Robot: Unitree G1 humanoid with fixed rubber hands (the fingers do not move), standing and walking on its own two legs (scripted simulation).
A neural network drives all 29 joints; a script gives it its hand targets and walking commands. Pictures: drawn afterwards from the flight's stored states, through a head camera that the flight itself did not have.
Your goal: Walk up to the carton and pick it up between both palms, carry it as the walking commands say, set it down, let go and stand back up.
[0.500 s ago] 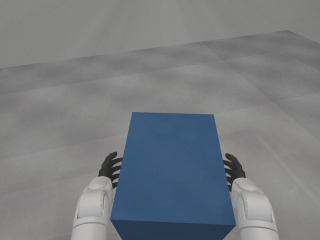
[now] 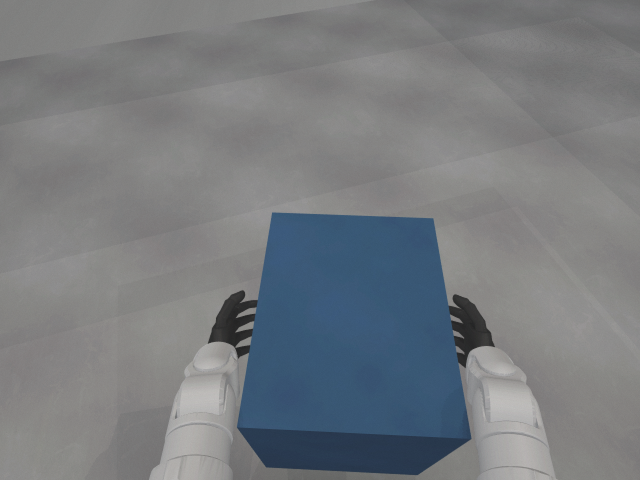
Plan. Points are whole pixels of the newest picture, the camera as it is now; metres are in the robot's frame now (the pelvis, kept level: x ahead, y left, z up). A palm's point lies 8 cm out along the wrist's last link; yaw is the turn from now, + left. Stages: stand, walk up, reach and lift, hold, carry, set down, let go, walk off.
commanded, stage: set down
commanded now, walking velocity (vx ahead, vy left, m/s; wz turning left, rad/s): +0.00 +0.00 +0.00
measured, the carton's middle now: (346, 347) +0.33 -0.05 -0.10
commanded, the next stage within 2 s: none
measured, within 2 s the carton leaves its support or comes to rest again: neither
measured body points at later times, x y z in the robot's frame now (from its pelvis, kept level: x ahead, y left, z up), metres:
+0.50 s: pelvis -0.06 -0.01 -0.06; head +0.12 -0.03 +0.36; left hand +0.35 +0.10 -0.12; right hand +0.30 -0.23 -0.13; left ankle +0.00 +0.09 -0.74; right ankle +0.03 -0.13 -0.74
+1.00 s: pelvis -0.04 +0.00 -0.12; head +0.16 -0.02 +0.28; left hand +0.39 +0.09 -0.21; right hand +0.33 -0.24 -0.20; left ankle +0.00 +0.09 -0.74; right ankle +0.03 -0.13 -0.74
